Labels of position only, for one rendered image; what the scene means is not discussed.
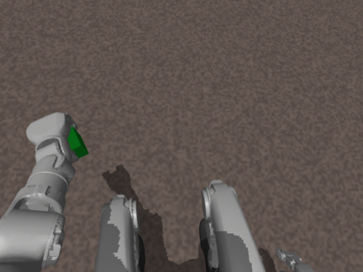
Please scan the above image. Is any cube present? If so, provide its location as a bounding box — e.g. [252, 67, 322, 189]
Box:
[67, 126, 89, 158]

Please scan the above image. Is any left robot hand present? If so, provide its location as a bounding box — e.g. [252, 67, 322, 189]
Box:
[26, 112, 79, 163]

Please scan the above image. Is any right robot hand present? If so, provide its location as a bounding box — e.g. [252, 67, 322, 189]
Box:
[275, 249, 314, 272]

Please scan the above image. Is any left robot arm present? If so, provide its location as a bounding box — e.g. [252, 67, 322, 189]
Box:
[0, 135, 75, 272]

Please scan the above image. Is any right robot foot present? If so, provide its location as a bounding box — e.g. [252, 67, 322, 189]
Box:
[199, 218, 220, 272]

